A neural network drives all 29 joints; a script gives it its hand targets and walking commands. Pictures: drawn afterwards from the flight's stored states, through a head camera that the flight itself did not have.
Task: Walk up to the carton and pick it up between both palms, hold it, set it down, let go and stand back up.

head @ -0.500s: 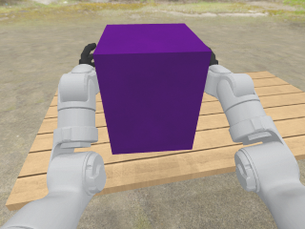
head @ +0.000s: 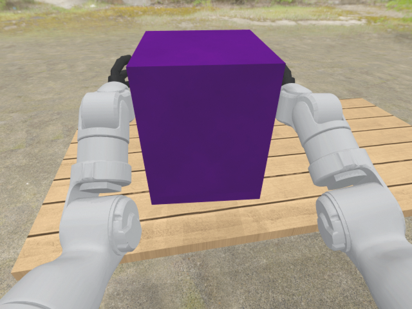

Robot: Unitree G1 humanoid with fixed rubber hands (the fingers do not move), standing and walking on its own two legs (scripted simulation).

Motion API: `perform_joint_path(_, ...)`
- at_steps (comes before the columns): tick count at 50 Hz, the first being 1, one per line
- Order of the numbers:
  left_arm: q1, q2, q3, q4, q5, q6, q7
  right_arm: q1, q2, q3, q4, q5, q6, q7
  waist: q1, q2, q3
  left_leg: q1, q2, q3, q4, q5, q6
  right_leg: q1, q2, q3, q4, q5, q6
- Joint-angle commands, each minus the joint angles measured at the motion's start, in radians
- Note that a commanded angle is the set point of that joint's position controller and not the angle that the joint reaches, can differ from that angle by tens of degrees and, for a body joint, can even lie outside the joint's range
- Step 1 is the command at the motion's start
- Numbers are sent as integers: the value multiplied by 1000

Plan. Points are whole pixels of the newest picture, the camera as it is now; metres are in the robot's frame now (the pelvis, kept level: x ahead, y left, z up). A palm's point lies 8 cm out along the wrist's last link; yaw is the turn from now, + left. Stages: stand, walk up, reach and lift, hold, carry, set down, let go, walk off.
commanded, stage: hold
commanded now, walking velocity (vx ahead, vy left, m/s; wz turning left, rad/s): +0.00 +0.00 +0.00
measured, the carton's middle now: (202, 114) +0.38 +0.01 +0.27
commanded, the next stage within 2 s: none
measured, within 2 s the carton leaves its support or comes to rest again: neither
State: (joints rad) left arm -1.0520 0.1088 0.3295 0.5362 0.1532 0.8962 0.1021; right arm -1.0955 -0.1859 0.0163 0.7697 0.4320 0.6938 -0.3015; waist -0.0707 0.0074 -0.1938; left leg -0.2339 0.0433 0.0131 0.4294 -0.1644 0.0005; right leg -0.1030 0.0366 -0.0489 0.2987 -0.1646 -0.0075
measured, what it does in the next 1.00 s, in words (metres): stands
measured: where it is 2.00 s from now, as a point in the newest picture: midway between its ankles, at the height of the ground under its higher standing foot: outside the picture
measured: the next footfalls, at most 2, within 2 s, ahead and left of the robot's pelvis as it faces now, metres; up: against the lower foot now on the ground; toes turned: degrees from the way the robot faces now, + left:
none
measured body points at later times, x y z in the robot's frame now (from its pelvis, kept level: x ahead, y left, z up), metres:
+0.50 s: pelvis +0.00 +0.00 +0.00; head -0.08 +0.02 +0.44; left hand +0.39 +0.16 +0.30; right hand +0.39 -0.14 +0.30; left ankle +0.04 +0.11 -0.75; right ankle +0.00 -0.11 -0.75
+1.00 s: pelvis +0.00 +0.00 +0.00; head -0.09 +0.02 +0.44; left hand +0.39 +0.16 +0.30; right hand +0.38 -0.14 +0.30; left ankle +0.04 +0.11 -0.75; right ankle +0.00 -0.11 -0.75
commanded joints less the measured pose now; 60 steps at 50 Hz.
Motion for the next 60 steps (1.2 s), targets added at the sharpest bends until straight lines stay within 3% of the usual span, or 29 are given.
perform_joint_path(1, -848, -654, -368, -164, -209, -93, -163, -1059, 656, 177, -382, 178, -58, 145, -13, 61, -419, 240, -61, -57, -32, 173, -42, -13, 42, 70, -50, 173, 52)
perform_joint_path(12, -842, -661, -395, -207, -219, -92, -154, -1063, 660, 203, -425, 196, -62, 143, -17, 60, -444, 254, -64, -62, -13, 221, -47, -3, 47, 75, -39, 231, 56)
perform_joint_path(19, -846, -667, -387, -184, -221, -87, -150, -1073, 652, 187, -412, 190, -58, 146, -12, 66, -435, 236, -62, -61, -24, 184, -45, -9, 50, 69, -45, 174, 53)
perform_joint_path(22, -839, -677, -395, -195, -218, -84, -148, -1047, 644, 183, -392, 191, -56, 150, -16, 87, -416, 236, -54, -66, -27, 203, -55, -7, 53, 70, -44, 181, 45)
perform_joint_path(25, -823, -664, -384, -199, -217, -82, -153, -1034, 653, 194, -413, 193, -53, 144, -15, 58, -424, 241, -62, -61, -17, 222, -49, 11, 50, 75, -41, 234, 51)
perform_joint_path(37, -826, -666, -392, -197, -217, -76, -155, -1042, 640, 183, -403, 191, -48, 144, -23, 77, -404, 236, -55, -65, -22, 207, -56, -10, 55, 67, -45, 192, 47)
perform_joint_path(40, -781, -652, -395, -272, -187, -59, -164, -978, 636, 219, -450, 202, -39, 134, -23, 85, -444, 279, -64, -61, -4, 303, -59, 64, 62, 68, -26, 281, 50)
perform_joint_path(49, -806, -663, -401, -250, -179, -47, -179, -1034, 662, 208, -470, 175, -40, 136, -13, 65, -394, 252, -63, -50, -26, 232, -41, 33, 60, 70, -40, 201, 45)
perform_joint_path(60, -809, -649, -357, -161, -168, -54, -189, -1046, 660, 183, -409, 150, -41, 137, -6, 45, -364, 224, -63, -44, -45, 168, -26, 15, 51, 77, -55, 148, 40)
